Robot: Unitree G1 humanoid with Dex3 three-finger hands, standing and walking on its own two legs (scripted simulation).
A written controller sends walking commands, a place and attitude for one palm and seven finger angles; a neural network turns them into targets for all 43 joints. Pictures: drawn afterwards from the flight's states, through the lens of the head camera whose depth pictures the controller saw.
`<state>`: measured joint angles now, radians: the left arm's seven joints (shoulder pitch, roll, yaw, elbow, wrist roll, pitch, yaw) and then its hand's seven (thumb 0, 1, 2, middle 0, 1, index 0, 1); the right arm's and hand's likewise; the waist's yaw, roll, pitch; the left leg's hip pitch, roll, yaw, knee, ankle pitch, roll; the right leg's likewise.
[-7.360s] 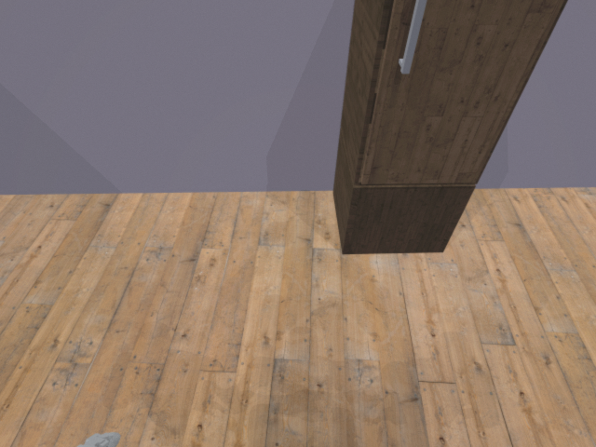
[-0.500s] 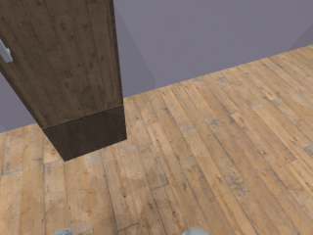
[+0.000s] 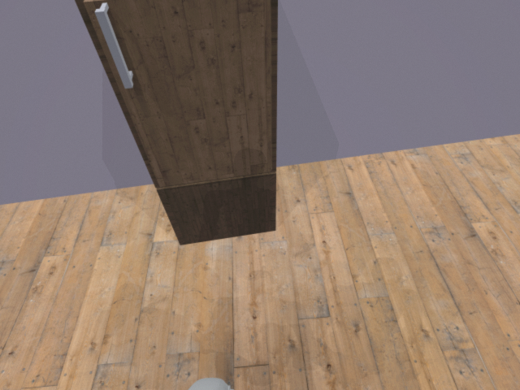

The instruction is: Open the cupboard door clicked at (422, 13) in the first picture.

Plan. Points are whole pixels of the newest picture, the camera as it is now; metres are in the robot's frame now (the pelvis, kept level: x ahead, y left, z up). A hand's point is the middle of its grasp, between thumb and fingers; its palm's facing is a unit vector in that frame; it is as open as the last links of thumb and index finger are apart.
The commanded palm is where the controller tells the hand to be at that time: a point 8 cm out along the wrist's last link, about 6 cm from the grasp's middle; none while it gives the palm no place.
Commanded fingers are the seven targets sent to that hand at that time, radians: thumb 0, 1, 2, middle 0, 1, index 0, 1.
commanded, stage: turn to face it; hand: left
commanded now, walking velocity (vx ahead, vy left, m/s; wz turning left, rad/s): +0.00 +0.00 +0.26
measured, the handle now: (117, 47) +0.78 +0.35 +0.16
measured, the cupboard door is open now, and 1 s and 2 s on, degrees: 0 0 0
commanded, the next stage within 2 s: take the last steps up to it in 0.08 s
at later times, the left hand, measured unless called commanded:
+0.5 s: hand out of the picture +0.03 +0.26 -0.17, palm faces +0.13 -0.97 -0.20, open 7.4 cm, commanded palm none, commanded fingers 0.00 0.90 0.90 -0.20 -0.30 -0.20 -0.30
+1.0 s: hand out of the picture +0.11 +0.16 -0.16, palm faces +0.20 -0.95 -0.23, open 7.2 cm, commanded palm none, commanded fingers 0.00 0.90 0.90 -0.20 -0.30 -0.20 -0.30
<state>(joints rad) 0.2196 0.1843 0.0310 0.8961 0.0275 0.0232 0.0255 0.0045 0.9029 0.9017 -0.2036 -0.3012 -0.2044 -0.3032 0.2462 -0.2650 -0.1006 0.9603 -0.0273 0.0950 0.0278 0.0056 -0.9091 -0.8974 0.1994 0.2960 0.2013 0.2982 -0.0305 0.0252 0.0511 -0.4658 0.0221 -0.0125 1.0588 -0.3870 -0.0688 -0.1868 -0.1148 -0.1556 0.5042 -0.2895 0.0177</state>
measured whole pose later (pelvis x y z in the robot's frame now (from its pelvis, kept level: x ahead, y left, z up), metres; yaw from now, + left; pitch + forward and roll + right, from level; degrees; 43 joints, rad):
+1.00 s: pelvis +0.14 -0.02 +0.01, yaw +9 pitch -2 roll +0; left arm 0.34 0.14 0.03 1.09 0.02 -0.06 0.02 -0.01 0.94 0.90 -0.20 -0.30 -0.20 -0.30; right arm 0.32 -0.20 -0.08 1.09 -0.03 0.01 0.01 0.01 -0.91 -0.90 0.20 0.30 0.20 0.30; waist -0.02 0.05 -0.01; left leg -0.54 0.10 0.04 1.09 -0.20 -0.01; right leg -0.09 0.01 -0.17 0.35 -0.23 -0.06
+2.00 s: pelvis +0.26 -0.03 +0.00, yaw +8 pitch -1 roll +1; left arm 0.21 0.14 0.02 1.01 0.03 0.02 0.03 0.00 0.92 0.90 -0.20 -0.30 -0.20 -0.30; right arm 0.26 -0.18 -0.06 1.06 -0.02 0.06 -0.01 0.00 -0.91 -0.90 0.20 0.30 0.20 0.30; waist -0.02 0.05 0.02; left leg -0.33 0.04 0.03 0.81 -0.43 -0.02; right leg -0.24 -0.02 -0.07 0.51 -0.26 -0.04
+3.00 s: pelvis +0.25 +0.00 +0.00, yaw +8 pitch -2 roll +1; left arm 0.29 0.13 -0.01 1.12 0.02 -0.02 0.04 0.01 0.91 0.90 -0.20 -0.30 -0.20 -0.30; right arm 0.36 -0.13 0.02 1.08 -0.02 -0.03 -0.03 0.01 -0.92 -0.90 0.20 0.30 0.20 0.30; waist -0.01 0.05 -0.02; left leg -0.13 -0.02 0.08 0.47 -0.31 0.04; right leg -0.25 -0.05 -0.04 0.51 -0.24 0.01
